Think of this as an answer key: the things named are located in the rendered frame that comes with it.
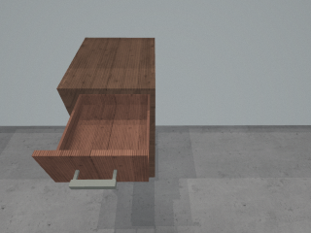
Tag cabinet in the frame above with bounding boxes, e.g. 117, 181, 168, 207
57, 37, 156, 178

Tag drawer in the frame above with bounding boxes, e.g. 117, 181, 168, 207
31, 94, 151, 183

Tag handle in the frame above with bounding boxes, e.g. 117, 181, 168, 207
69, 169, 118, 189

